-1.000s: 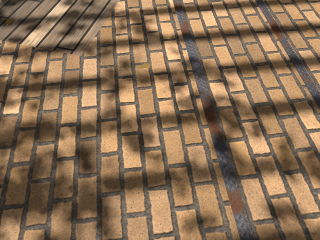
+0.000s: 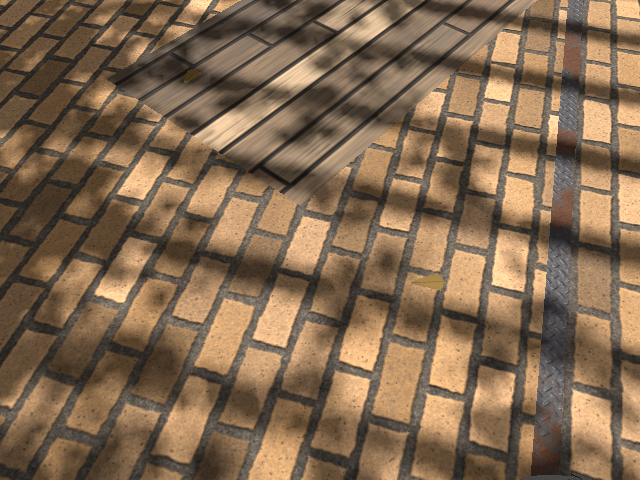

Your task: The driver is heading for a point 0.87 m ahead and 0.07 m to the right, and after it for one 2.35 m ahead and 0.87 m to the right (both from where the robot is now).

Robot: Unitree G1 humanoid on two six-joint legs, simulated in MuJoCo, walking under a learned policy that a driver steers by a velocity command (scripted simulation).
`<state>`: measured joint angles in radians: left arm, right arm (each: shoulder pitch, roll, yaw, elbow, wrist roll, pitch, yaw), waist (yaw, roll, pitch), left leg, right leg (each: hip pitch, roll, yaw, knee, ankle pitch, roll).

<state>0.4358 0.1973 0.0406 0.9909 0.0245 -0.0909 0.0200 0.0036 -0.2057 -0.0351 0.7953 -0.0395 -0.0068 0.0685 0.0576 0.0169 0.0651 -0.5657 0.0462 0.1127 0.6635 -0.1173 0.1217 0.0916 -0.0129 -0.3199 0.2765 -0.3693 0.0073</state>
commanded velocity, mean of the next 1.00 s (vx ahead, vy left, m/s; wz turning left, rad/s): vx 0.50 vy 0.00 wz -0.19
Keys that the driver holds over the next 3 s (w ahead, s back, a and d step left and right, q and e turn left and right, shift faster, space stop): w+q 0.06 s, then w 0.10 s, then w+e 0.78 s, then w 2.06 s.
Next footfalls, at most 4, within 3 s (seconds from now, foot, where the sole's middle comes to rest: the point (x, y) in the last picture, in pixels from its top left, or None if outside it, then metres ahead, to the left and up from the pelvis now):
0.06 left None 0.18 0.08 -0.77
0.64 right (365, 463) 0.48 -0.04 -0.77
1.16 left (332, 314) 0.83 0.05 -0.77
1.68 right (446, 259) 1.00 -0.23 -0.77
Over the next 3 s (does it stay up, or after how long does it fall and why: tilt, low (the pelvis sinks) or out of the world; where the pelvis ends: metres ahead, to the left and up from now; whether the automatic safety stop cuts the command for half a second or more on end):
stays up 1.53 -0.36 0.01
